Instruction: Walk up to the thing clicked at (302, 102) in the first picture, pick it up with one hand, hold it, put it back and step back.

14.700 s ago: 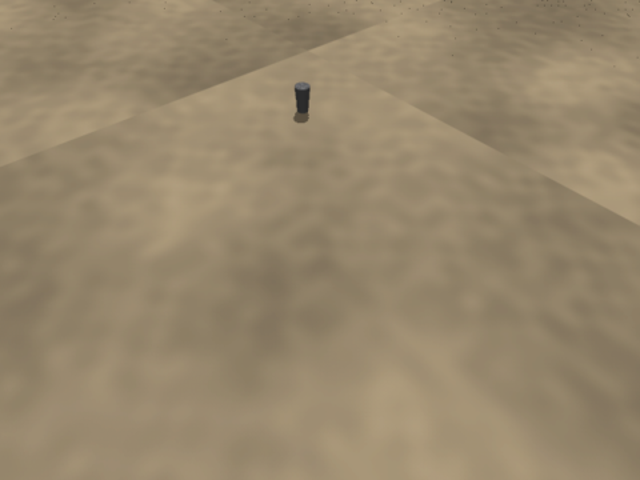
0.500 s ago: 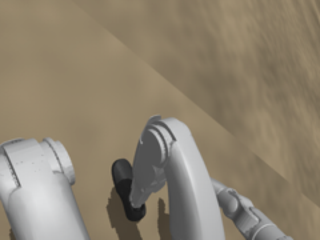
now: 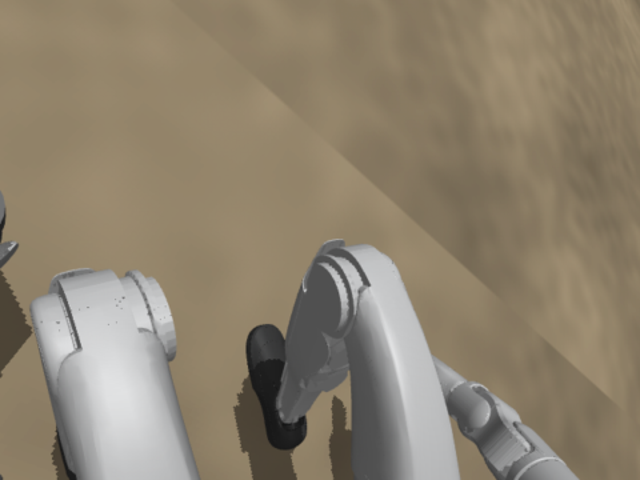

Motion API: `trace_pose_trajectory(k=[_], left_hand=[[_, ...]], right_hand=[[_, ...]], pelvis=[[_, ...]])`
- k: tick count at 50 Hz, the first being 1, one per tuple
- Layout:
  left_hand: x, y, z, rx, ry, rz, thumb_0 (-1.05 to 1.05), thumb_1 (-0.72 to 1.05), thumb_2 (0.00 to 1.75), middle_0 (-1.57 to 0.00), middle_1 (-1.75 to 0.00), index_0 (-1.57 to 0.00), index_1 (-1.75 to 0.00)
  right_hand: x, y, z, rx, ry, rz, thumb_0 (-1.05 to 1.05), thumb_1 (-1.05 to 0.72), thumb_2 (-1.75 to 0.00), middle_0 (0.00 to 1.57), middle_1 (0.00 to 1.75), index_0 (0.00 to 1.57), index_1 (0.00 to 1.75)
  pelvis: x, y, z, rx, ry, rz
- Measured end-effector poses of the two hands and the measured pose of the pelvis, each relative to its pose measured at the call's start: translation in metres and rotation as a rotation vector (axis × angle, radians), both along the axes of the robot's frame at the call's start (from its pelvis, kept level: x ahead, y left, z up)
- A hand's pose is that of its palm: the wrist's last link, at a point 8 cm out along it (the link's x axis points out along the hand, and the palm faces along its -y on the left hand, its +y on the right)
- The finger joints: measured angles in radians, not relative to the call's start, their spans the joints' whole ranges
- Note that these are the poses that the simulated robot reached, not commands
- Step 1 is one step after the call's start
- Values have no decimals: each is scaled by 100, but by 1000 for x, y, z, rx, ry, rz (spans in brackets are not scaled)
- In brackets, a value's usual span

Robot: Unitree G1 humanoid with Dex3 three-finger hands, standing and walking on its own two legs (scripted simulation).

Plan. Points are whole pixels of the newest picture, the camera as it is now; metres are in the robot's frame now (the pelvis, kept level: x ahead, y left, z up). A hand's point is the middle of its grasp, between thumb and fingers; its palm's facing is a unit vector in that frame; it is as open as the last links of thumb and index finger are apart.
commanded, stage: settle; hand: left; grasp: from the side
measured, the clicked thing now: out of the picture +0.39 +0.29 -0.18
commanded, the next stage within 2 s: lift in 1.58 s
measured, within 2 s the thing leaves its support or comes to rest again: neither
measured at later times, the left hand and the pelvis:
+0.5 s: hand out of the picture +0.38 +0.31 -0.04, palm faces +0.35 -0.94 -0.06, open 11.4 cm; pelvis +0.02 -0.01 +0.03, yaw +6 degrees
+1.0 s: hand out of the picture +0.38 +0.29 +0.02, palm faces +0.34 -0.94 -0.06, open 11.4 cm; pelvis +0.03 -0.02 +0.07, yaw +10 degrees
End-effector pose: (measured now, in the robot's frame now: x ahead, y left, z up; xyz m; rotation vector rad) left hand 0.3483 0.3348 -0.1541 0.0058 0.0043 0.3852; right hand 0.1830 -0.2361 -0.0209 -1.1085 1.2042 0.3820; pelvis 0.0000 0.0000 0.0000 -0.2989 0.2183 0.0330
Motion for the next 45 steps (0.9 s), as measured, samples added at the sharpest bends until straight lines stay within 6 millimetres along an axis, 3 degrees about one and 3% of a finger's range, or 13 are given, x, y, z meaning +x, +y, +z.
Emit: trace_pose_trajectory(k=[15, 25, 34, 45], left_hand=[[-14, 15, 76, 39, -5, -16, 4, -47, 102, -71, -99, -59, -100], [-11, 14, 116, 48, 33, -31, 4, -47, 103, -71, -98, -59, -100], [-4, 7, 143, 43, 54, -38, 4, -49, 104, -71, -99, -59, -100], [-4, 1, 169, 29, 63, -32, 4, -51, 107, -72, -99, -60, -101]], right_hand=[[15, 3, -16, 167, -71, -162, 0, -90, -90, 20, 30, 20, 30], [22, 0, -31, 258, -77, -295, 0, -90, -90, 20, 30, 20, 30], [30, -10, -36, 293, -91, -387, 0, -90, -90, 20, 30, 20, 30], [43, -17, -25, 312, -138, -425, 0, -91, -90, 20, 30, 20, 30]], pelvis=[[7, -4, 16, 50, 124, 36], [17, -10, 31, 93, 225, 62], [25, -15, 44, 126, 294, 75], [29, -18, 61, 151, 336, 86]])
